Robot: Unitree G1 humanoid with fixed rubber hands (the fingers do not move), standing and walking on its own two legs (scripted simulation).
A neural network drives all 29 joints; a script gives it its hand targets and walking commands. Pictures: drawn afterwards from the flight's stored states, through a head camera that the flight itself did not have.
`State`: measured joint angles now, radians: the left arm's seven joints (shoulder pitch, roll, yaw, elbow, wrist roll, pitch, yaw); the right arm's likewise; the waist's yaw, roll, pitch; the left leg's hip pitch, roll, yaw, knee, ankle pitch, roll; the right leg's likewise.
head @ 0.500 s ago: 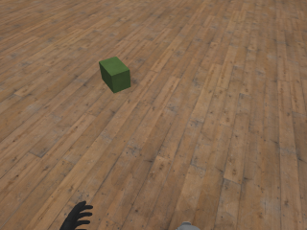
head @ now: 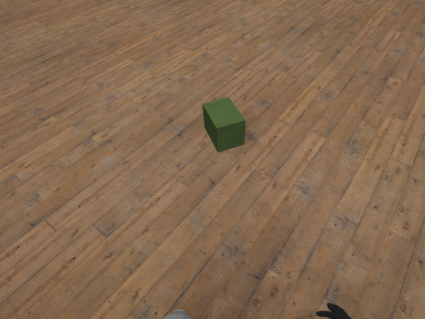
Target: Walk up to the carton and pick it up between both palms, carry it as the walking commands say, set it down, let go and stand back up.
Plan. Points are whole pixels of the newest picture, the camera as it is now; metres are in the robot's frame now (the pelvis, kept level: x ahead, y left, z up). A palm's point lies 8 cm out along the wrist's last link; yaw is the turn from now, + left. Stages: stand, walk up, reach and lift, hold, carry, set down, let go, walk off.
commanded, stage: walk up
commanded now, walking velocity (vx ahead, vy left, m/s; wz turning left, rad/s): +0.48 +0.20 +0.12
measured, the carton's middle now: (223, 124) +1.42 +0.12 -0.68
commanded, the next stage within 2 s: none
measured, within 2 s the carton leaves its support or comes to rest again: neither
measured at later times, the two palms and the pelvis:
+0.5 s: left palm (135, 210) +0.41 +0.27 -0.12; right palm out of the picture +0.15 -0.19 -0.12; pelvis +0.24 +0.05 +0.00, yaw +0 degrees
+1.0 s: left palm (127, 223) +0.37 +0.28 -0.11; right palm (301, 158) +0.63 -0.19 -0.13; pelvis +0.48 +0.04 +0.00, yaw +1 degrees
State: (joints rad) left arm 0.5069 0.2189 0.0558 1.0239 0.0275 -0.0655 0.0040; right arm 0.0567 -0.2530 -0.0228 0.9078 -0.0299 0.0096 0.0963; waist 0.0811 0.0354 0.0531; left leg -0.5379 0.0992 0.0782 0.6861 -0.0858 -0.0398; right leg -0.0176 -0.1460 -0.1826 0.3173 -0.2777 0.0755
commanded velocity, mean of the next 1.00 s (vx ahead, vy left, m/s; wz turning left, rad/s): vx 0.50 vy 0.06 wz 0.03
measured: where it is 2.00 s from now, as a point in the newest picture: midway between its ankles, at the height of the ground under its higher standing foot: (219, 195)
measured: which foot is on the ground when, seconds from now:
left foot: up 0.00-0.08, down 0.10-0.62, up 0.64-1.00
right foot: down 0.00-0.10, up 0.12-0.60, down 0.62-1.00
